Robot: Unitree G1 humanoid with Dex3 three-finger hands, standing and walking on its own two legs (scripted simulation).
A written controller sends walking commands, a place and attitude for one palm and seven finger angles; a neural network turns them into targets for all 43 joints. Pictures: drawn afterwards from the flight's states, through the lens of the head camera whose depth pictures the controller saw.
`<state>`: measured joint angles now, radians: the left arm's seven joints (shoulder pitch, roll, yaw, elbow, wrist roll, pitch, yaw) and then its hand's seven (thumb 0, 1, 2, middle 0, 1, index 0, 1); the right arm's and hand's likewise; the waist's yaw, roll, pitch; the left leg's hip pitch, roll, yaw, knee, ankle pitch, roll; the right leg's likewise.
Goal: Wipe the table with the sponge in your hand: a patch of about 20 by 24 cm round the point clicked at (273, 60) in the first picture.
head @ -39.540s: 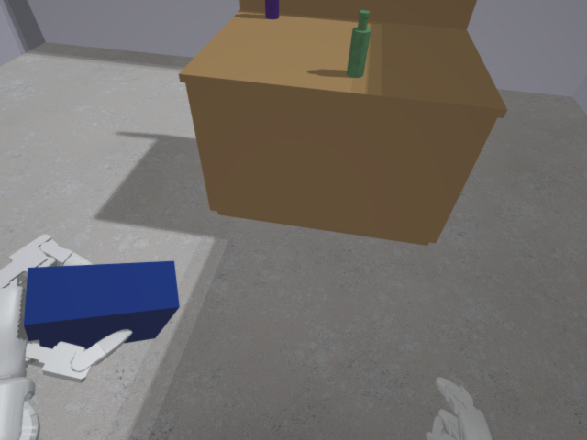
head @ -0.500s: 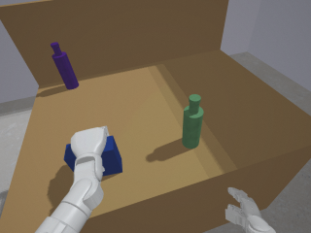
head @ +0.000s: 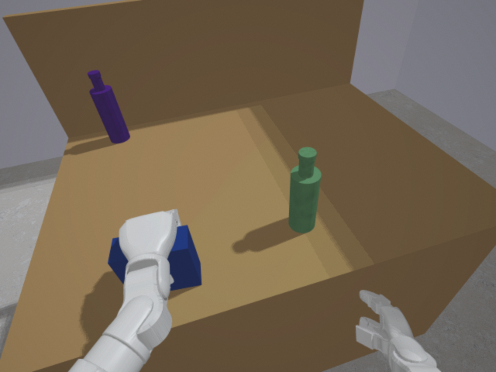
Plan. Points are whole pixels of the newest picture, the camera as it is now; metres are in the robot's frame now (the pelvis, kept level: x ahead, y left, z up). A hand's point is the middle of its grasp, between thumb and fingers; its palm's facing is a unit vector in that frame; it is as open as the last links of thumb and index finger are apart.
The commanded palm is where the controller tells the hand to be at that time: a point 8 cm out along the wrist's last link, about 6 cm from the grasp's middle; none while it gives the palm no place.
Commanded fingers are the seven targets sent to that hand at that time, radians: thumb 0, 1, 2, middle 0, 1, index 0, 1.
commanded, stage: slide across to the third lane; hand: left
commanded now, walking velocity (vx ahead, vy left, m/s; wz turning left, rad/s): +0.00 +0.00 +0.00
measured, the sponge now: (162, 268) +0.29 +0.21 +0.01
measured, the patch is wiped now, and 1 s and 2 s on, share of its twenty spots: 0.60 0.65 0.90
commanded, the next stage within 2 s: wipe forward along the third lane in 0.48 s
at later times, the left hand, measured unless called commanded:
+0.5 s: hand (192, 244) +0.31 +0.15 +0.06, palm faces +0.01 -0.06 -1.00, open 9.4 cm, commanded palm +0.28 +0.12 +0.11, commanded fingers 0.00 0.10 1.30 -1.20 -1.60 -1.20 -1.60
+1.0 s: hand (198, 227) +0.35 +0.15 +0.06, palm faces -0.04 -0.05 -1.00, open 9.4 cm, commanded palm +0.33 +0.14 +0.09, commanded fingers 0.00 0.10 1.30 -1.20 -1.60 -1.20 -1.60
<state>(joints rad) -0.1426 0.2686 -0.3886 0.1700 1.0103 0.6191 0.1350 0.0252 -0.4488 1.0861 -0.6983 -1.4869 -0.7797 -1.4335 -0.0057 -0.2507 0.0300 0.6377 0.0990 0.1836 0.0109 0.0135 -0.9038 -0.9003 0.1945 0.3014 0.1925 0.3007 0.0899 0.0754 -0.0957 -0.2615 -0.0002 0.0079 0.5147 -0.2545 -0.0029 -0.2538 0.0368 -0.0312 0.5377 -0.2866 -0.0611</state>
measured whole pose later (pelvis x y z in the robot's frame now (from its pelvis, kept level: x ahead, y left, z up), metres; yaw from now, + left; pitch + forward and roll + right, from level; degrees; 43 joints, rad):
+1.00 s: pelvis -0.02 -0.02 +0.00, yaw +0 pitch +3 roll +1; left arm -0.56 0.13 -0.37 0.73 0.96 0.56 0.20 -0.01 -0.50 1.11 -0.78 -1.41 -0.85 -1.35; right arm 0.05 -0.24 0.03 0.71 0.10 0.18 -0.05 0.01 -0.90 -0.90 0.19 0.30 0.19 0.30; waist 0.05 0.05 -0.13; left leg -0.35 0.02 -0.01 0.51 -0.21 -0.02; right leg -0.35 0.05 -0.05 0.54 -0.25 -0.09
